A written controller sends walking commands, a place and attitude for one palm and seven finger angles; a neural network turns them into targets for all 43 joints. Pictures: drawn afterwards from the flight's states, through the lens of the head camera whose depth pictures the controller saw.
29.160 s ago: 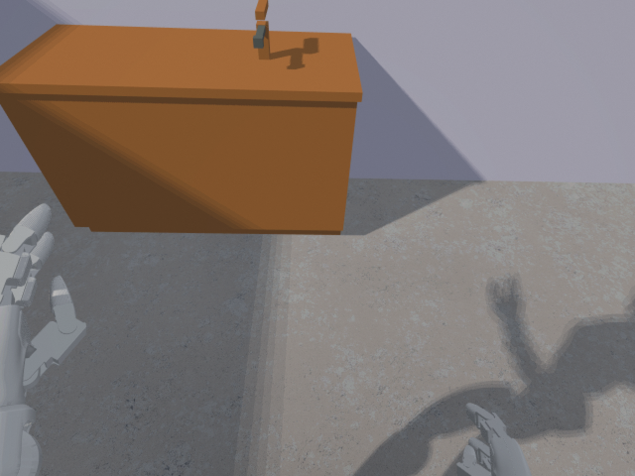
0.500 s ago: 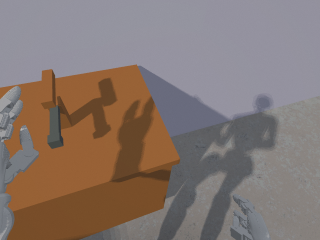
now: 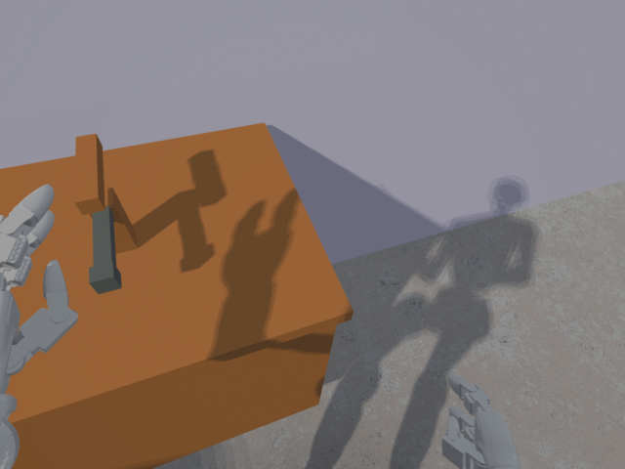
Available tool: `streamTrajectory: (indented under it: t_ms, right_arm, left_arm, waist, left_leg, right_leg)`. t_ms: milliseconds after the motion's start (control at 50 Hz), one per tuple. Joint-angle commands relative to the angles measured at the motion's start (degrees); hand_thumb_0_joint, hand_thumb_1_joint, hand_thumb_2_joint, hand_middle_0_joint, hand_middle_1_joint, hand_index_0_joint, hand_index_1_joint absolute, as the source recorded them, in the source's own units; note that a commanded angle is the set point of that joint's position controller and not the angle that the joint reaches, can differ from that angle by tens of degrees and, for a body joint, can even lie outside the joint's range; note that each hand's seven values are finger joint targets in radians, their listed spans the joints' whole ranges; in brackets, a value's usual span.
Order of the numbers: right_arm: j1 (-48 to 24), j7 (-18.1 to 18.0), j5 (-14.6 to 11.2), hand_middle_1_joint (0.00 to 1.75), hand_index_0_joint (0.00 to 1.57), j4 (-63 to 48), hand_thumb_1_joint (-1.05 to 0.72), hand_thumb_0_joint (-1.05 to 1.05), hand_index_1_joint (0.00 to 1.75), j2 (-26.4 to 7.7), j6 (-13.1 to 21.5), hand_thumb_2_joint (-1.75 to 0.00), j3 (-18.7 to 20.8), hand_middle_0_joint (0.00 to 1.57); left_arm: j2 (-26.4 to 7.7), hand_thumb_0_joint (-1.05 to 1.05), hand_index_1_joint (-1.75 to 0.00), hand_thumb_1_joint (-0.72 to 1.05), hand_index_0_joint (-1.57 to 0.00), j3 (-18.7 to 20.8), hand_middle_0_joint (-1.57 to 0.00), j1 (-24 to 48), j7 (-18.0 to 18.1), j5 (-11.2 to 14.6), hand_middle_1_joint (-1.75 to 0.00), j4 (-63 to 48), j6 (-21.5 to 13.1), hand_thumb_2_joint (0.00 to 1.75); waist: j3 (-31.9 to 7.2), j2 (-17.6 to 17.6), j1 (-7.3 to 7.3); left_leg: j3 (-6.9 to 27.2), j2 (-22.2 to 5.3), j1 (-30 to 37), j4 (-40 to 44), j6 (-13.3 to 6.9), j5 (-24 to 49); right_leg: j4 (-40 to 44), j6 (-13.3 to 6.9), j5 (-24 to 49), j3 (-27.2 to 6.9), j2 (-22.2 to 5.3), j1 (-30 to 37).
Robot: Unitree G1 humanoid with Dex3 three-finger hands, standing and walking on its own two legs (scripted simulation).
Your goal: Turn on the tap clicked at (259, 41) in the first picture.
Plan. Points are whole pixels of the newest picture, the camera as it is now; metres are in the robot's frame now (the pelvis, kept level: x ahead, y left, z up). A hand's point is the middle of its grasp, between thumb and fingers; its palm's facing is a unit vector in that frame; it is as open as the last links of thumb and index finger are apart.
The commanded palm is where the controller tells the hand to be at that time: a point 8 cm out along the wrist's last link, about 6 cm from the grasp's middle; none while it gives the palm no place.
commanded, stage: come to a stop and stand still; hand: left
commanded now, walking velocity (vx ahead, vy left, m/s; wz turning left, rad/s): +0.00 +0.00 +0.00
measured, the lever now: (105, 278) +0.32 +0.29 +0.05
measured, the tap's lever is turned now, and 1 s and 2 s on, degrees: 0 0 0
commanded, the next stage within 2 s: look again from close up in 0.54 s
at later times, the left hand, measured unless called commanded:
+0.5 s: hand (52, 298) +0.23 +0.26 +0.16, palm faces +0.40 -0.84 -0.37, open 7.4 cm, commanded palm +0.17 +0.28 +0.18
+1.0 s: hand (41, 312) +0.22 +0.26 +0.16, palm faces +0.40 -0.84 -0.36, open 7.4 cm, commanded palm +0.16 +0.29 +0.18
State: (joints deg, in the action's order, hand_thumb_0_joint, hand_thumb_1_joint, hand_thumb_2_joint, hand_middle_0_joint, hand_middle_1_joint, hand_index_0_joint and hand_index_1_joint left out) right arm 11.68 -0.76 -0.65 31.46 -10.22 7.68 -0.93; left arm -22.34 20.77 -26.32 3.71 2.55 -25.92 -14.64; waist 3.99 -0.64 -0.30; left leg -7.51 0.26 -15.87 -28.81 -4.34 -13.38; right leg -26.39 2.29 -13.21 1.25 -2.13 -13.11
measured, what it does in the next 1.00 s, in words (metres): stands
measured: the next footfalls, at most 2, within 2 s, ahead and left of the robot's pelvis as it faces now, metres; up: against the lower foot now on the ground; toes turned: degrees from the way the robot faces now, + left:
none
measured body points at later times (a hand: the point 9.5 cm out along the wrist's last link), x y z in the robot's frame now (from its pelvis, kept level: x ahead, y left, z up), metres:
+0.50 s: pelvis +0.02 +0.00 +0.00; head +0.04 +0.03 +0.45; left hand +0.20 +0.30 +0.18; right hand +0.21 -0.22 -0.06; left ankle +0.03 +0.06 -0.74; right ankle +0.01 -0.15 -0.74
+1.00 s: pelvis +0.00 +0.01 +0.00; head +0.02 +0.03 +0.45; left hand +0.19 +0.30 +0.18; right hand +0.18 -0.22 -0.07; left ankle +0.03 +0.06 -0.74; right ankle +0.01 -0.15 -0.74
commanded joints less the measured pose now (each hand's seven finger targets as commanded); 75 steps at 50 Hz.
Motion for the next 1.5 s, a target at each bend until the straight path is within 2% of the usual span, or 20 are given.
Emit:
streamTrajectory:
  t_ms: [0, 120, 200, 320, 600, 820, 1000, 1020, 1040, 1060, 1080, 1100, 1120, 1180, 1200, 1260, 1320, 1340, 1400, 1480]
  right_arm:
    - [-4.22, -1.82, -0.29, 0.30, 0.20, -8.25, -0.90, 0.00, 0.30, -8.02, 3.52, -0.90, 3.32, 0.20]
    - [-4.26, -1.41, -0.28, 0.30, 0.20, -6.57, -0.90, 0.00, 0.30, -8.36, 4.57, -0.90, 3.51, 0.20]
    - [-3.93, -1.24, -0.11, 0.30, 0.20, -6.62, -0.90, 0.00, 0.30, -8.51, 3.46, -0.90, 3.66, 0.20]
    - [-4.79, -1.62, -0.25, 0.30, 0.20, -7.46, -0.90, 0.00, 0.30, -8.10, 1.94, -0.90, 3.47, 0.20]
    - [-4.66, -2.04, -0.15, 0.30, 0.20, -7.81, -0.90, 0.00, 0.30, -8.55, 1.47, -0.90, 3.38, 0.20]
    - [-4.67, -2.03, -0.27, 0.30, 0.20, -7.40, -0.90, 0.00, 0.30, -8.34, 1.71, -0.90, 3.40, 0.20]
    - [-4.11, -1.92, -0.28, 0.30, 0.20, -7.45, -0.90, 0.00, 0.30, -8.45, 1.87, -0.90, 3.56, 0.20]
    - [1.49, -5.32, -2.90, 0.30, 0.20, -12.32, -0.90, 0.00, 0.30, -10.86, 1.10, -0.90, -4.54, 0.20]
    - [-4.00, -4.17, 3.42, 0.30, 0.20, -3.58, -0.90, 0.00, 0.30, -8.98, 2.78, -0.90, 2.36, 0.20]
    - [-4.63, -0.79, 1.46, 0.30, 0.20, -5.25, -0.90, 0.00, 0.30, -9.96, 3.42, -0.90, 2.40, 0.20]
    - [-4.57, -0.64, 0.98, 0.30, 0.20, -3.34, -0.90, 0.00, 0.30, -11.98, 3.49, -0.90, 3.95, 0.20]
    - [-5.78, -0.92, 0.52, 0.30, 0.20, -3.39, -0.90, 0.00, 0.30, -12.80, 3.36, -0.90, 4.13, 0.20]
    - [-7.12, -0.30, -0.08, 0.30, 0.20, -3.77, -0.90, 0.00, 0.30, -12.64, 2.50, -0.90, 3.42, 0.20]
    - [-9.70, 1.41, -0.09, 0.30, 0.20, -5.36, -0.90, 0.00, 0.30, -11.82, 1.32, -0.90, 2.62, 0.20]
    - [-10.33, 1.43, 0.19, 0.30, 0.20, -5.90, -0.90, 0.00, 0.30, -11.56, 0.87, -0.90, 2.58, 0.20]
    - [-11.17, 0.41, 1.01, 0.30, 0.20, -5.98, -0.90, 0.00, 0.30, -10.53, 0.30, -0.90, 2.34, 0.20]
    - [-10.39, -0.58, 0.87, 0.30, 0.20, -4.03, -0.90, 0.00, 0.30, -9.52, 0.36, -0.90, 1.82, 0.20]
    - [-10.47, -0.64, 0.73, 0.30, 0.20, -4.15, -0.90, 0.00, 0.30, -8.62, 0.78, -0.90, 1.57, 0.20]
    - [-10.54, -1.39, 0.09, 0.30, 0.20, -2.52, -0.90, 0.00, 0.30, -9.44, 1.53, -0.90, 1.54, 0.20]
    - [-11.40, -2.72, -0.89, 0.30, 0.20, -3.40, -0.90, 0.00, 0.30, -9.93, 2.34, -0.90, 1.07, 0.20]
  left_arm:
    - [-10.27, 0.00, -0.30, 0.90, -0.20, 9.44, -0.20, 9.68, 2.18, 0.66, -0.30, -12.53, -3.41, 0.90]
    - [-6.68, 0.00, -0.30, 0.90, -0.20, 4.95, -0.20, 8.94, 2.87, -0.43, -0.30, -14.16, -2.34, 0.90]
    - [-6.92, 0.00, -0.30, 0.90, -0.20, 5.84, -0.20, 6.41, 3.09, -0.45, -0.30, -12.77, -1.81, 0.90]
    - [-9.14, 0.00, -0.30, 0.90, -0.20, 8.61, -0.20, 4.17, 3.19, 0.24, -0.30, -15.12, -1.77, 0.90]
    - [-6.84, 0.00, -0.30, 0.90, -0.20, 4.86, -0.20, 8.21, 3.13, -0.12, -0.30, -13.87, -0.49, 0.90]
    - [-8.09, 0.00, -0.30, 0.90, -0.20, 6.93, -0.20, 4.75, 3.21, -0.06, -0.30, -13.37, -0.88, 0.90]
    - [-6.96, 0.00, -0.30, 0.90, -0.20, 5.32, -0.20, 6.46, 3.02, -0.40, -0.30, -13.41, -1.05, 0.90]
    - [-49.37, 0.00, -0.30, 0.90, -0.20, 21.98, -0.20, 58.40, 3.40, -4.24, -0.30, -29.05, -8.99, 0.90]
    - [-23.08, 0.00, -0.30, 0.90, -0.20, 15.40, -0.20, 38.84, 1.16, -8.36, -0.30, 1.89, 1.60, 0.90]
    - [-11.02, 0.00, -0.30, 0.90, -0.20, 3.71, -0.20, 28.72, -0.64, 0.02, -0.30, 7.65, 5.33, 0.90]
    - [-7.88, 0.00, -0.30, 0.90, -0.20, 5.80, -0.20, 28.68, -3.25, 2.90, -0.30, 3.20, 7.14, 0.90]
    - [-8.93, 0.00, -0.30, 0.90, -0.20, 6.04, -0.20, 23.86, -4.74, 5.72, -0.30, 4.17, 9.71, 0.90]
    - [-5.07, 0.00, -0.30, 0.90, -0.20, 3.13, -0.20, 17.70, -5.88, 6.49, -0.30, 7.26, 13.17, 0.90]
    - [-5.67, 0.00, -0.30, 0.90, -0.20, -0.56, -0.20, 15.64, -5.44, 1.22, -0.30, -2.90, 15.02, 0.90]
    - [-6.26, 0.00, -0.30, 0.90, -0.20, -0.36, -0.20, 15.83, -4.31, -0.17, -0.30, -5.18, 14.06, 0.90]
    - [-12.47, 0.00, -0.30, 0.90, -0.20, 7.26, -0.20, 18.15, -0.16, 0.38, -0.30, -10.01, 7.65, 0.90]
    - [-16.90, 0.00, -0.30, 0.90, -0.20, 11.53, -0.20, 23.47, 3.61, 0.70, -0.30, -9.68, 3.04, 0.90]
    - [-13.51, 0.00, -0.30, 0.90, -0.20, 8.33, -0.20, 26.65, 4.18, 0.81, -0.30, -8.47, 2.49, 0.90]
    - [-12.16, 0.00, -0.30, 0.90, -0.20, 5.78, -0.20, 28.36, 3.94, 0.83, -0.30, -0.92, 3.85, 0.90]
    - [-9.96, 0.00, -0.30, 0.90, -0.20, -0.20, -0.20, 29.05, 0.27, 2.14, -0.30, 1.09, 8.62, 0.90]
  waist:
    - [-10.00, 5.01, -0.90]
    - [-12.01, 5.27, -0.79]
    - [-11.21, 3.42, -0.81]
    - [-12.06, 4.97, -0.73]
    - [-9.20, 4.32, -0.60]
    - [-8.90, 5.00, -0.71]
    - [-7.93, 4.69, -0.55]
    - [-6.52, 23.58, 1.78]
    - [-13.64, 15.38, -3.78]
    - [-13.12, 8.96, -2.63]
    - [-17.78, 6.52, -3.52]
    - [-18.11, 6.47, -4.51]
    - [-16.43, 5.38, -4.57]
    - [-13.51, 2.77, -4.13]
    - [-13.04, 1.56, -3.29]
    - [-14.91, 1.86, -2.99]
    - [-12.70, 7.96, -2.91]
    - [-12.81, 9.55, -2.23]
    - [-9.85, 10.42, -1.33]
    - [-9.09, 6.89, -0.98]
  left_leg:
    - [10.10, -6.31, 3.69, 8.93, 2.39, -1.22]
    - [9.29, -6.35, 8.18, 6.14, 3.73, 13.49]
    - [8.90, -6.21, 6.73, 5.29, 3.87, 15.00]
    - [8.98, -6.40, 7.52, 5.21, 4.48, 19.02]
    - [9.34, -6.33, 4.69, 8.42, 3.38, 5.47]
    - [10.03, -6.85, 4.15, 9.49, 3.66, 3.92]
    - [10.62, -7.19, 2.70, 10.61, 3.22, -0.12]
    - [14.01, -7.01, -8.89, 11.77, 2.80, -12.46]
    - [14.41, -4.67, 8.99, 7.79, 10.49, 4.91]
    - [16.46, -4.21, 12.08, 6.97, 12.44, 19.28]
    - [14.71, -4.60, 17.81, 5.86, 11.22, 18.64]
    - [13.11, -3.55, 17.99, 5.01, 9.93, 20.11]
    - [12.86, -3.67, 17.05, 4.91, 9.97, 20.15]
    - [11.80, -3.60, 11.59, 3.83, 7.40, 16.91]
    - [12.03, -3.59, 10.17, 3.82, 6.79, 12.67]
    - [11.44, -2.50, 7.88, 3.11, 5.71, 3.48]
    - [11.04, -1.72, 5.29, 2.53, 5.07, -5.36]
    - [10.96, -1.00, 4.46, 2.02, 4.72, -8.02]
    - [10.52, -0.15, 1.98, 0.44, 3.98, -13.91]
    - [8.87, 0.72, 0.94, -2.52, 3.07, -11.09]
  right_leg:
    - [3.00, -3.80, 3.16, -2.36, -1.41, 3.40]
    - [2.51, -3.66, 10.89, -1.25, -1.55, 4.70]
    - [3.35, -3.73, 12.87, -1.50, -1.98, 5.76]
    - [3.08, -3.81, 14.32, -0.53, -1.71, 6.66]
    - [5.27, -3.54, 9.29, -1.55, -1.95, 6.73]
    - [5.21, -3.42, 7.68, -0.78, -1.64, 6.69]
    - [5.21, -3.48, 5.43, -1.02, -1.53, 6.89]
    - [-9.64, -0.22, -4.24, -0.16, 2.43, 9.04]
    - [-10.53, -4.95, 0.79, 1.84, 3.30, -1.54]
    - [-6.16, -4.62, -1.36, 3.84, 4.43, -7.91]
    - [-5.14, -3.90, 0.73, 2.27, 4.43, -8.99]
    - [-3.64, -4.22, 3.06, 2.48, 3.85, -6.87]
    - [-3.00, -4.06, 3.54, 3.15, 4.17, -6.76]
    - [-2.71, -4.19, 6.59, 4.67, 3.79, -5.57]
    - [-3.27, -4.02, 5.36, 4.91, 3.98, -6.19]
    - [-3.80, -4.07, 1.44, 4.56, 4.48, -6.27]
    - [-3.79, -4.05, -3.57, 3.69, 4.37, -8.39]
    - [-3.75, -4.01, -5.16, 3.47, 3.78, -8.99]
    - [-2.76, -3.98, -8.71, 2.50, 3.13, -10.64]
    - [0.18, -3.58, -12.52, 0.14, 1.79, -10.74]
